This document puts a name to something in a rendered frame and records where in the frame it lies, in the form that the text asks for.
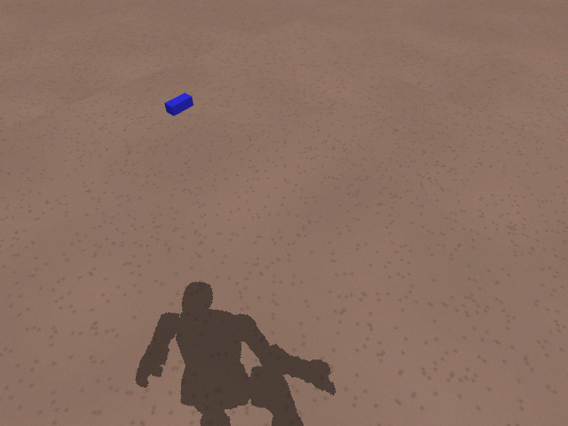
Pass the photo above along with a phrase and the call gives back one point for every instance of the carton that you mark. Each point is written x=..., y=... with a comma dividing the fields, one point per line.
x=179, y=104

